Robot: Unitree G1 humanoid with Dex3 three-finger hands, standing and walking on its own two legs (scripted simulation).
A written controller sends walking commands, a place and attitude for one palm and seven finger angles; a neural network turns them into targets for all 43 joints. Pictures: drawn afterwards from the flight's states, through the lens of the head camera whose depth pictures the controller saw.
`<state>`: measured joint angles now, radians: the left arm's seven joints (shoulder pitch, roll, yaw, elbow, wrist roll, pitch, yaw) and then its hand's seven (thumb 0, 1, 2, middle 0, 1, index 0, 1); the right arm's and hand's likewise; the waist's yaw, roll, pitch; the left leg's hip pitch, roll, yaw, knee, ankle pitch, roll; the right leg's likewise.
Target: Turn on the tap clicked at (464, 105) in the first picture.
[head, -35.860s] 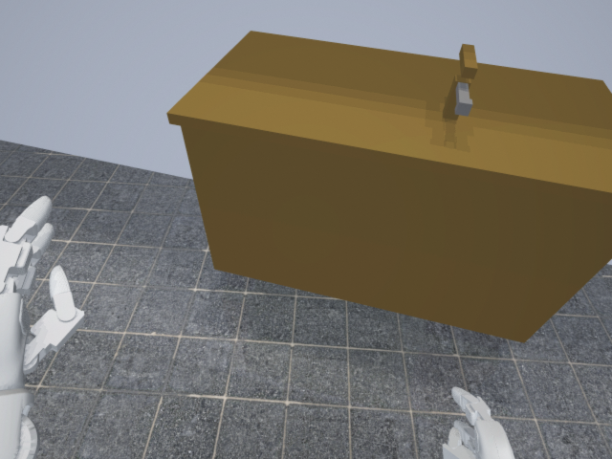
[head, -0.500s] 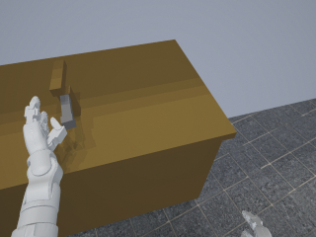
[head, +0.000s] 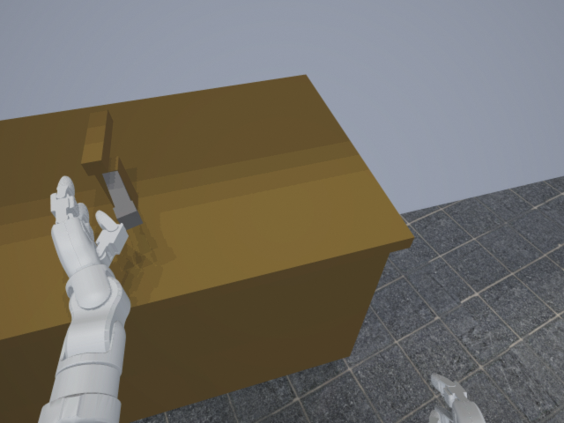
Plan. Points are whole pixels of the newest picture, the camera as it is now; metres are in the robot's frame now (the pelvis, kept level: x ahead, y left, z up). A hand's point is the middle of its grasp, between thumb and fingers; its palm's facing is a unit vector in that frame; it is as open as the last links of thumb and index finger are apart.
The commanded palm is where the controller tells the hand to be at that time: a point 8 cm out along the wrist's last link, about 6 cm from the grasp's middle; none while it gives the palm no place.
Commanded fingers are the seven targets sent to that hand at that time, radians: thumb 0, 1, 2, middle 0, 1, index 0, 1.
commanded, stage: push the lever round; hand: left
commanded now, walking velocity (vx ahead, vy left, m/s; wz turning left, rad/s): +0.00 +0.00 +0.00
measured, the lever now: (128, 215) +0.37 +0.25 +0.10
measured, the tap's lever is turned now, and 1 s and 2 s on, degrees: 16 39 70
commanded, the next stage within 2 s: none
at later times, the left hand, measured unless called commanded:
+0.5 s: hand (146, 218) +0.37 +0.22 +0.10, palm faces +0.67 -0.74 -0.07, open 7.9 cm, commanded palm +0.32 +0.25 +0.10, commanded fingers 0.00 0.90 0.90 -0.15 -0.15 -0.15 -0.15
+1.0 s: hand (162, 213) +0.38 +0.20 +0.10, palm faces +0.75 -0.66 -0.06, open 7.7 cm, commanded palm +0.34 +0.21 +0.10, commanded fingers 0.00 0.90 0.90 -0.15 -0.15 -0.15 -0.15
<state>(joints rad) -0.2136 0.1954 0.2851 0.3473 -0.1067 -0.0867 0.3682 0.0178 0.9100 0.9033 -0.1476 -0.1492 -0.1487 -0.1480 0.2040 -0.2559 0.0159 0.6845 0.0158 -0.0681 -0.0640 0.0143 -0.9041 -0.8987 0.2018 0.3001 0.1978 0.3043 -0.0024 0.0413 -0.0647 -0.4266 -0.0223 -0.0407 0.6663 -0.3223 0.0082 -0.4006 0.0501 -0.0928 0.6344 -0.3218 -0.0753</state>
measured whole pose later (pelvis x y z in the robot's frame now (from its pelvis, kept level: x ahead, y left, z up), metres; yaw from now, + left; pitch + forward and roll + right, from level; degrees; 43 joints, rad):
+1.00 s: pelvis +0.00 +0.00 +0.00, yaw +1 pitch +5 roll +0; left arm -0.42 0.01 0.19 0.46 0.03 0.01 0.77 0.02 0.94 0.91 -0.15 -0.15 -0.13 -0.14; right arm 0.16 -0.21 -0.01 0.74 -0.04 -0.01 -0.02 0.01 -0.90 -0.90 0.20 0.30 0.20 0.30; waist -0.01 0.03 -0.08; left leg -0.46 -0.03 -0.05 0.68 -0.32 0.01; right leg -0.43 0.04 -0.11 0.65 -0.33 -0.07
